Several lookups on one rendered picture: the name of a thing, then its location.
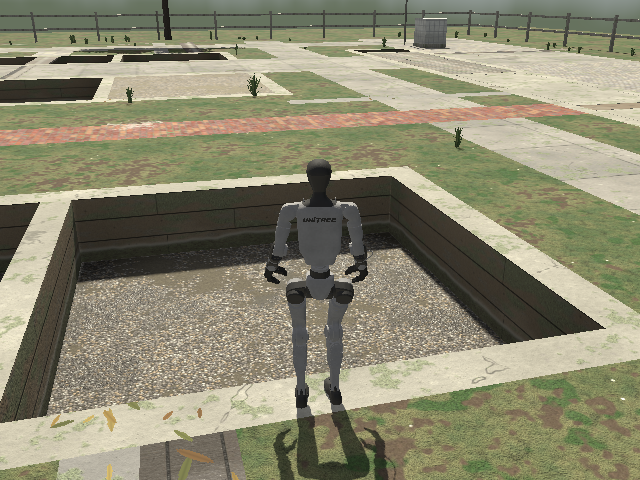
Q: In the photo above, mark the robot left hand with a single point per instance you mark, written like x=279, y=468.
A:
x=270, y=278

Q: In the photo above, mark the robot left thigh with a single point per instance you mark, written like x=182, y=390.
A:
x=296, y=297

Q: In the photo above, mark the humanoid robot head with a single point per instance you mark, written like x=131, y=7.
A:
x=319, y=174

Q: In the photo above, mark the robot right forearm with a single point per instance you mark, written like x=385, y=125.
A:
x=360, y=261

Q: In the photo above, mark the robot left upper arm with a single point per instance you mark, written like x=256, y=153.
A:
x=287, y=213

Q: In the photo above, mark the robot right upper arm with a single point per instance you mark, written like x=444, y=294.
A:
x=350, y=211

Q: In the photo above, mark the robot left forearm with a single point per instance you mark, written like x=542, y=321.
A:
x=273, y=261

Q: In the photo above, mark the robot right hand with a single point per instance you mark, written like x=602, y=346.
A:
x=361, y=277

